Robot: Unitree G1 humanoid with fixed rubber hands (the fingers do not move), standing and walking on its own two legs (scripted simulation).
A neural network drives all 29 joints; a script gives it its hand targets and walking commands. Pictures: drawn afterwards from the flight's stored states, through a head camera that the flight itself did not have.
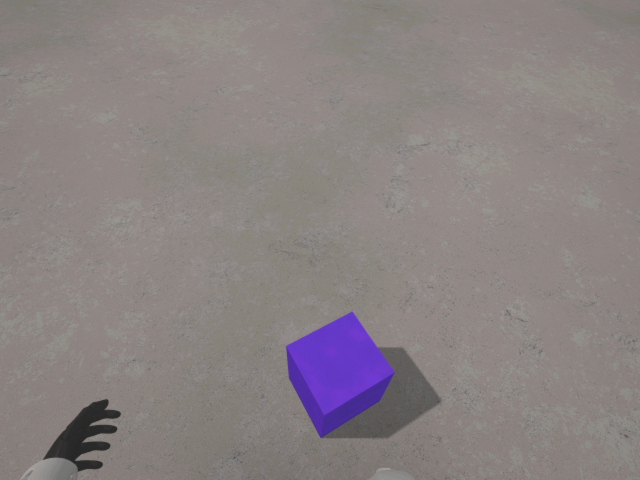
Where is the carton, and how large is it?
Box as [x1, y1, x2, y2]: [286, 312, 394, 437]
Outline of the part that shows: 352,312 286,346 289,378 320,437 378,401 394,372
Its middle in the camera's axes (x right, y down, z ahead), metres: +0.04 +0.38 +1.12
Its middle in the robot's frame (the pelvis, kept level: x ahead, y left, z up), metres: +0.48 -0.05 -0.64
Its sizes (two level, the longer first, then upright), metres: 0.210 0.200 0.250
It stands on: the floor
